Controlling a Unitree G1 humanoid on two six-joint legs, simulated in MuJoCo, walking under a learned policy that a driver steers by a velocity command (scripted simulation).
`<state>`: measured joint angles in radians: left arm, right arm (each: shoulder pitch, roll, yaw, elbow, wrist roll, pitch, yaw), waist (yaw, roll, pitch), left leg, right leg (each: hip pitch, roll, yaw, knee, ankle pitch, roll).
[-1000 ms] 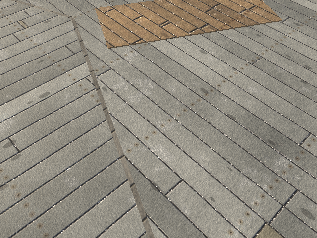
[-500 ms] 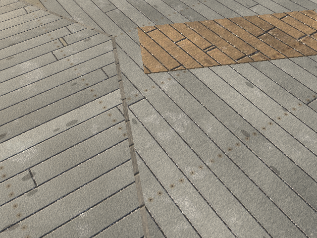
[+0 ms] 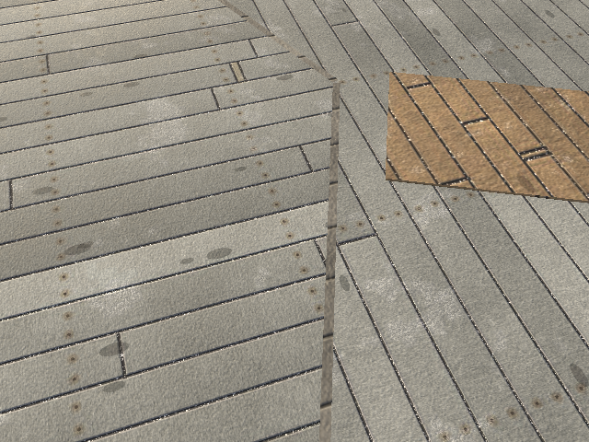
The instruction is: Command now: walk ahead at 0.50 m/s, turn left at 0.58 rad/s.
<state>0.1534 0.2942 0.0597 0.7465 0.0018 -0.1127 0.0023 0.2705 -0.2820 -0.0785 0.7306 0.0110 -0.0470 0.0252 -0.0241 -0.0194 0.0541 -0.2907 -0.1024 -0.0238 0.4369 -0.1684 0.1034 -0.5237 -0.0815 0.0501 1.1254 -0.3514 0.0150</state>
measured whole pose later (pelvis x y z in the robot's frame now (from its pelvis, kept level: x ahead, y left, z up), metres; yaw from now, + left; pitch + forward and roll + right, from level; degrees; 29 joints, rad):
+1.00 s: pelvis +0.28 -0.02 +0.00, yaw -19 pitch +2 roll -1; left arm 0.19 0.34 0.10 0.67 -0.02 0.07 0.01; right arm 0.16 -0.25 -0.06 0.67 -0.02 0.01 -0.04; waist -0.01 -0.03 0.04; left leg -0.26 0.05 0.04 0.45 -0.22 0.00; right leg -0.51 0.01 0.05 1.02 -0.41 0.11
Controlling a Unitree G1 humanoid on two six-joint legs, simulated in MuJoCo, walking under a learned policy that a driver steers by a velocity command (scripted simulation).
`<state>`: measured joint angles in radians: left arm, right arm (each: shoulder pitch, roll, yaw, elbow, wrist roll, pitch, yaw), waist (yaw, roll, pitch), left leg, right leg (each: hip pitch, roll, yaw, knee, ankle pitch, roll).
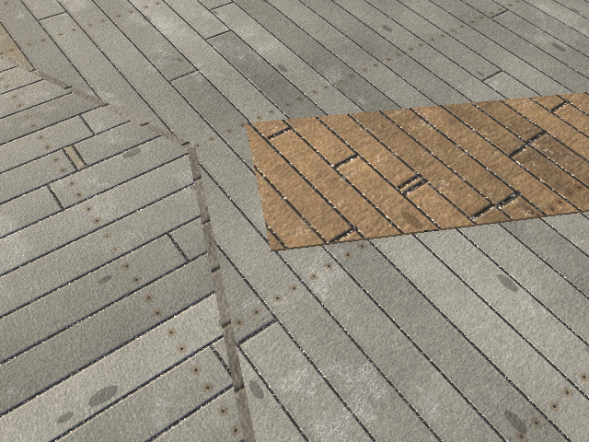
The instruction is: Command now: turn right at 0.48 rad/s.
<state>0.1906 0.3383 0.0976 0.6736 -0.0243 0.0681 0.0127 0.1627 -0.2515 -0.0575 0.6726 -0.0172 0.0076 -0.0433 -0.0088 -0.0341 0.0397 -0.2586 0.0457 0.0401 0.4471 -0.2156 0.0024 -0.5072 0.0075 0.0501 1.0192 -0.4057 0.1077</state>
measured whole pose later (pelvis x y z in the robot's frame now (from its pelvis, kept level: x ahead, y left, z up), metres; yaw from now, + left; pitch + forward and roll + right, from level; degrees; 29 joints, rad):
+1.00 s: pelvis +0.02 -0.03 -0.01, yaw -5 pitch +0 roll +0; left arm 0.26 0.25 0.06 0.96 -0.02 -0.05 0.01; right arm 0.31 -0.24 -0.04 0.91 0.02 -0.06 -0.03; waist 0.00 0.00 -0.01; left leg -0.21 0.01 -0.02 0.58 -0.38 0.02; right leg -0.25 0.03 0.03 0.62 -0.42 -0.05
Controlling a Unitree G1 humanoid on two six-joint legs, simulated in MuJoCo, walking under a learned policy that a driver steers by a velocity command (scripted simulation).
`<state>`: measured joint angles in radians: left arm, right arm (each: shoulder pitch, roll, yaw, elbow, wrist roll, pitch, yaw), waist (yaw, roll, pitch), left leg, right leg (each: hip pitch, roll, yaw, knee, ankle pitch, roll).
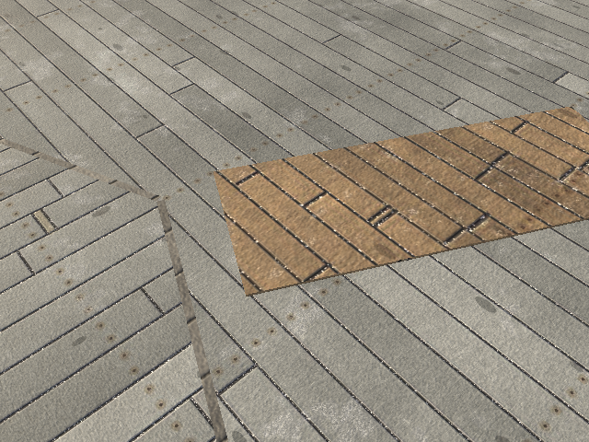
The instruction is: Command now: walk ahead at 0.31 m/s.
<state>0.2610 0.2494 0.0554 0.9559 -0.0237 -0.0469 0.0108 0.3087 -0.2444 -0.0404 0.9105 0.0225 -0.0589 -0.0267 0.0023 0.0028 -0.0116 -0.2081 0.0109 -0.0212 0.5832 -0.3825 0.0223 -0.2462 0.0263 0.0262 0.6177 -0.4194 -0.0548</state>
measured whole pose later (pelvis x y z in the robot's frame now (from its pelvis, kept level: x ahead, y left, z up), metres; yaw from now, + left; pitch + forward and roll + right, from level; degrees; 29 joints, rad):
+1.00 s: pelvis +0.50 +0.06 +0.00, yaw +21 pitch +2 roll +1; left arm 0.06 0.28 0.03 0.72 0.00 -0.13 -0.02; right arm 0.39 -0.29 -0.06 0.80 0.01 -0.04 -0.01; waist -0.09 -0.03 -0.01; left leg -0.05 -0.12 -0.20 0.44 -0.41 0.07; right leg -0.45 -0.01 0.04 0.44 -0.02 -0.01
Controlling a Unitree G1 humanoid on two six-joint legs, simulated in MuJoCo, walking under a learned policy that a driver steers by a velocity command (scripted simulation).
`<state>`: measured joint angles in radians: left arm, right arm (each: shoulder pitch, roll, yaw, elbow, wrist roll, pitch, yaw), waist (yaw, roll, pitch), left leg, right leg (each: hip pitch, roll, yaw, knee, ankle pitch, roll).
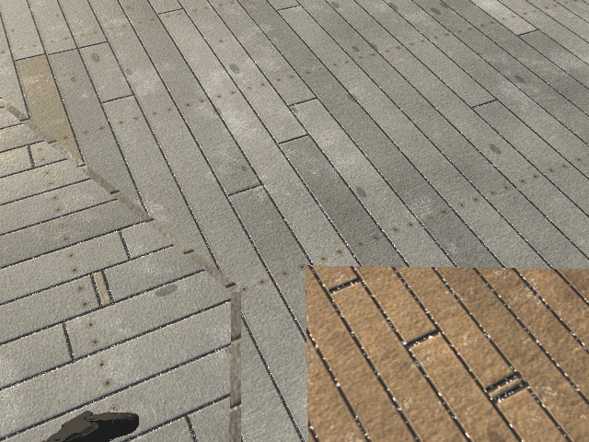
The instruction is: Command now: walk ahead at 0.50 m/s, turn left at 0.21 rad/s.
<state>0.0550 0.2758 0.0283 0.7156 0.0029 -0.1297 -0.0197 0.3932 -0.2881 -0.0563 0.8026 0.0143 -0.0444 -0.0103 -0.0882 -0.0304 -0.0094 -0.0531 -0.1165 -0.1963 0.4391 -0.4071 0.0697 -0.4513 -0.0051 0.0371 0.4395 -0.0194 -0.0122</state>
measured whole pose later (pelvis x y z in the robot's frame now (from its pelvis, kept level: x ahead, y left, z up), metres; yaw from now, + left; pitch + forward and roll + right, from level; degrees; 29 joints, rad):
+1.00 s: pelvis +0.53 +0.03 +0.00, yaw -9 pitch +2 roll +2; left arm 0.11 0.25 0.04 0.71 -0.02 -0.05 -0.05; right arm 0.33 -0.28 -0.05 0.87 0.00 -0.07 0.00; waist -0.08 -0.04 0.02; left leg 0.10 -0.05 0.20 0.21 -0.34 0.03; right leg -0.63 -0.07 -0.01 0.63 0.01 -0.04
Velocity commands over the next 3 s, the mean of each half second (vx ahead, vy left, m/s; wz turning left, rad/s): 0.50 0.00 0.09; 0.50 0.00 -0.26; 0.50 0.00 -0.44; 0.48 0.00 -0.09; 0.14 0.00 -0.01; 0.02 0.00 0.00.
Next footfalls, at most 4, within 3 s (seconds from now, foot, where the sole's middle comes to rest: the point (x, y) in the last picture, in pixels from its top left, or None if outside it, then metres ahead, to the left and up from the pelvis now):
0.52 left None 0.44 0.13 -0.77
1.08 right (319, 343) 0.73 -0.11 -0.77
1.54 left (264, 242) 1.05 0.01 -0.77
2.06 right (368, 194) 1.22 -0.32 -0.77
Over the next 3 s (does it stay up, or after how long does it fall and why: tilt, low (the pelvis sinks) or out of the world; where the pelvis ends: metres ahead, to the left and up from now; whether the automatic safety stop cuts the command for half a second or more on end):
stays up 1.22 -0.19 0.01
